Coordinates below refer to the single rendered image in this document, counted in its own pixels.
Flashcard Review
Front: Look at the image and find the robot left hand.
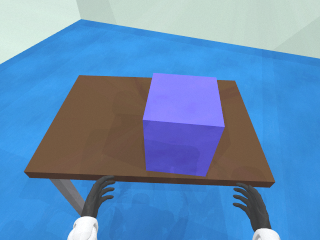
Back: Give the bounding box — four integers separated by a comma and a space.
81, 175, 116, 219

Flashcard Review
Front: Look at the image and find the robot right forearm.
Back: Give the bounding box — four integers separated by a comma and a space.
252, 228, 281, 240

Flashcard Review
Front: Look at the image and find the carton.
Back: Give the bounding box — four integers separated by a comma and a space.
143, 73, 225, 177

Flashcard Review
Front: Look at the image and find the robot right hand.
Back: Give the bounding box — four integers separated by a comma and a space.
233, 182, 272, 232

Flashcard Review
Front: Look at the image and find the robot left forearm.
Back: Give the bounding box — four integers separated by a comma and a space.
67, 216, 98, 240

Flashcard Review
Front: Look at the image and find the table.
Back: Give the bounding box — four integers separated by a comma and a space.
24, 75, 275, 216

